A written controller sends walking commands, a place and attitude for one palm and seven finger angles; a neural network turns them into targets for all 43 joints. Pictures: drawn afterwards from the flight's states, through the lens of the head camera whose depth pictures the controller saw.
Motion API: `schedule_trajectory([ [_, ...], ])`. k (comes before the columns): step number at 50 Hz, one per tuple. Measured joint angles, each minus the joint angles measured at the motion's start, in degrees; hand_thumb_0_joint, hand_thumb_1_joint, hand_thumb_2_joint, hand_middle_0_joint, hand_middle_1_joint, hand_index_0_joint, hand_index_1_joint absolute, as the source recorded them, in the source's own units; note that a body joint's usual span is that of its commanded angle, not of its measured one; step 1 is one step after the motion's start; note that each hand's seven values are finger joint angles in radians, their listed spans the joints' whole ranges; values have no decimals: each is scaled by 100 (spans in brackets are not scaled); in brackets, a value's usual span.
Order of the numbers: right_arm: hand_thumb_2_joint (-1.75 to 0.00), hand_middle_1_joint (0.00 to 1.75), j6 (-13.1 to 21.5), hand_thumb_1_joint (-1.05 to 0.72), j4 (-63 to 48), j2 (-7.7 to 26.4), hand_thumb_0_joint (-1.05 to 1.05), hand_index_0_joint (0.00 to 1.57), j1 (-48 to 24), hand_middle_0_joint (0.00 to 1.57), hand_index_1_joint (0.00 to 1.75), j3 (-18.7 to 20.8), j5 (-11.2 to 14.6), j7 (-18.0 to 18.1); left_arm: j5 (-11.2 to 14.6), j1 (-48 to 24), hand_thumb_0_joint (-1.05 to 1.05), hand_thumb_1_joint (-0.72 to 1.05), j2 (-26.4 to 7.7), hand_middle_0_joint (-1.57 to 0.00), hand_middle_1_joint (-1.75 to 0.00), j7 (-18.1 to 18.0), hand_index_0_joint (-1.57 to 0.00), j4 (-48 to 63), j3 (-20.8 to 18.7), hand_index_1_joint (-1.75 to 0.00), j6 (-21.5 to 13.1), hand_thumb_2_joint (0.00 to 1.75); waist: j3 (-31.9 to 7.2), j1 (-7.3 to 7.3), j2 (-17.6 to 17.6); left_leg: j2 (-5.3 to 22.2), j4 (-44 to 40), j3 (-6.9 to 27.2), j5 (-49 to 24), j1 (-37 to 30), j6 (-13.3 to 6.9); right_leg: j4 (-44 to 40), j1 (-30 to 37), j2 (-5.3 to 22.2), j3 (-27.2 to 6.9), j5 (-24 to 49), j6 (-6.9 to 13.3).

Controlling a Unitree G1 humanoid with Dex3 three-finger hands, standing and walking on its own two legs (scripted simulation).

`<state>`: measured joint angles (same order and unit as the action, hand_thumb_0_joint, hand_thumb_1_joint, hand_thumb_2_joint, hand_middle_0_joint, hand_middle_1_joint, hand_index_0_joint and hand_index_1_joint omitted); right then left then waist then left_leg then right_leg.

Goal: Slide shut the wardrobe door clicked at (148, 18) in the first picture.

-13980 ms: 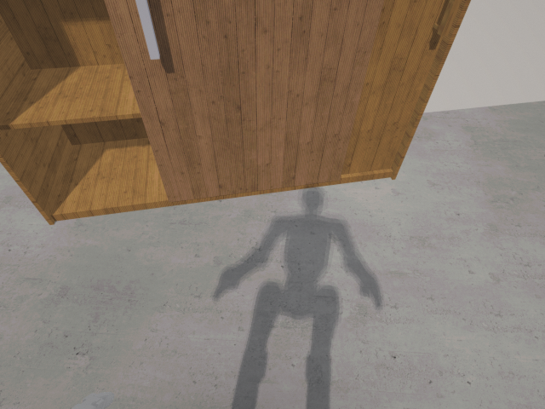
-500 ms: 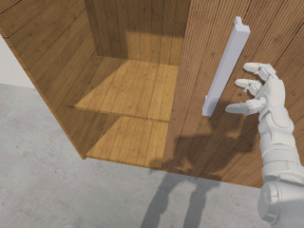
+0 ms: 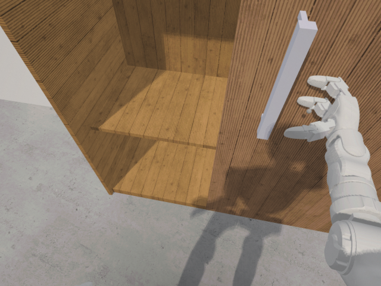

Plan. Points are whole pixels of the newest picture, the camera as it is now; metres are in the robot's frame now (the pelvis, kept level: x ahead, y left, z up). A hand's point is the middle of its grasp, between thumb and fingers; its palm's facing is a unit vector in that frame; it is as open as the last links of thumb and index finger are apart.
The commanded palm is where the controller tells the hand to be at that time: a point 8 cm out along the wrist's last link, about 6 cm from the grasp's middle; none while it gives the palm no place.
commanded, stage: move the hooked fingers beside the handle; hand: right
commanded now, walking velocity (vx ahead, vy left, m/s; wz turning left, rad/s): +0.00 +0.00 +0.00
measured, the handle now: (279, 85) +0.51 -0.11 +0.16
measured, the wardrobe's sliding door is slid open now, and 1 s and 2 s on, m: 0.53 0.53 0.53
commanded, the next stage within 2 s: feel for the door with the fingertips in 0.28 s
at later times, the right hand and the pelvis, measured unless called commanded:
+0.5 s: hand (310, 111) +0.45 -0.17 +0.14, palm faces +0.05 +1.00 +0.01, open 14.0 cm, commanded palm +0.43 -0.21 +0.14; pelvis +0.00 +0.00 +0.00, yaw +0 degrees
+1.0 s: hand (299, 106) +0.46 -0.14 +0.15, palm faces +0.06 +1.00 +0.01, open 14.0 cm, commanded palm +0.44 -0.19 +0.14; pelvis +0.00 +0.01 +0.00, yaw -1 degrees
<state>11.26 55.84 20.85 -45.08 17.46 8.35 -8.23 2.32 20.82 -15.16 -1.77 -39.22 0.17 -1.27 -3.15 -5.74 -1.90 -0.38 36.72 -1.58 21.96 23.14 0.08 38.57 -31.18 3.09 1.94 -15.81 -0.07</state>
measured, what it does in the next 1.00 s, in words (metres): stands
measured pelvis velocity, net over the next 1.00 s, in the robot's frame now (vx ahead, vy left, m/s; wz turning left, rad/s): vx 0.00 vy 0.01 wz -0.01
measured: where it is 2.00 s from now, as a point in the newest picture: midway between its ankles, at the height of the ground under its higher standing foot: outside the picture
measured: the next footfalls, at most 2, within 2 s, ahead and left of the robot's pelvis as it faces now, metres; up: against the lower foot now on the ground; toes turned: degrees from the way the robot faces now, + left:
none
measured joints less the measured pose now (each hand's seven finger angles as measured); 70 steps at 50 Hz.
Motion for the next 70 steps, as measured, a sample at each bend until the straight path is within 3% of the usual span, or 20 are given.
schedule_trajectory([
  [22,-30,120,-168,50,-607,-142,-2,30,404,30,120,-53,82,44,20,-70,1,90,35,-20,-30,29,-20,72,-7,-30,-50,90,-53,91,-41,-2,-100,12,0,-204,-11,-89,204,-2,10,-10,-13],
  [29,-30,120,-226,50,-746,-349,-2,29,407,29,120,-277,127,132,35,-175,1,90,18,-20,-30,43,-20,41,-25,-30,-75,90,-56,155,-33,7,-101,-49,19,-252,-22,-78,221,-20,-51,-10,-24],
  [40,-30,120,-240,50,-953,-569,-2,30,523,30,120,-346,61,375,11,-236,1,90,78,-20,-30,93,-20,72,-11,-30,-90,90,-86,139,-32,1,-109,-17,26,-308,-34,-126,310,-12,-21,-9,-39],
  [56,-30,122,-85,50,-106,-349,-2,30,-148,30,121,-262,-22,393,-22,-98,1,90,48,-20,-30,60,-20,-137,-19,-30,-101,90,-15,64,-38,3,-42,-47,19,-138,-37,-83,137,-18,-55,23,-39],
  [70,-30,124,57,50,-58,-346,-2,32,-160,32,122,-275,-39,425,-41,81,1,90,38,-20,-30,125,-20,-197,-75,-30,-97,90,-39,36,-48,-1,12,-24,11,-27,-23,-17,29,-11,-38,16,-23],
])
